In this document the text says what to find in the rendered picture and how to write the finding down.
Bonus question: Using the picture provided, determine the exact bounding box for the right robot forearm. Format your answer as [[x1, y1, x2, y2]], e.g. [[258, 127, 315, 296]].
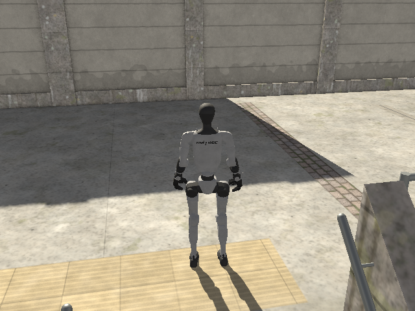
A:
[[230, 157, 241, 181]]

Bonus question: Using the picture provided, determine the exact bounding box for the robot right hand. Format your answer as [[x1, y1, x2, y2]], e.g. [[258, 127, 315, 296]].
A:
[[228, 179, 242, 192]]

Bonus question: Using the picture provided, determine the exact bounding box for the right robot upper arm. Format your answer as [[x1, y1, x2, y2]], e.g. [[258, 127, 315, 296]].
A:
[[220, 131, 236, 167]]

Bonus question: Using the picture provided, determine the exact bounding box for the left robot upper arm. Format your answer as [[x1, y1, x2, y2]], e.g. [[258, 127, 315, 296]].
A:
[[179, 131, 194, 167]]

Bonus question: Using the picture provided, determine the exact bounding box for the left robot forearm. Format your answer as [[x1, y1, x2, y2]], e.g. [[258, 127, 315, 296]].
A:
[[174, 158, 185, 181]]

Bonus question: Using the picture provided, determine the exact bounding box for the robot left thigh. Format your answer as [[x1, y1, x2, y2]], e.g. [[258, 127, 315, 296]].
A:
[[185, 181, 199, 226]]

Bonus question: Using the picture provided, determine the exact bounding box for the robot left hand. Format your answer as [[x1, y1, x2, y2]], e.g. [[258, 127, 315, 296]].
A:
[[173, 178, 187, 190]]

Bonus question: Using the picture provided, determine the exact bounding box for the humanoid robot head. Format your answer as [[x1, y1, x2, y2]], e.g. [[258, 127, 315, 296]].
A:
[[196, 103, 218, 135]]

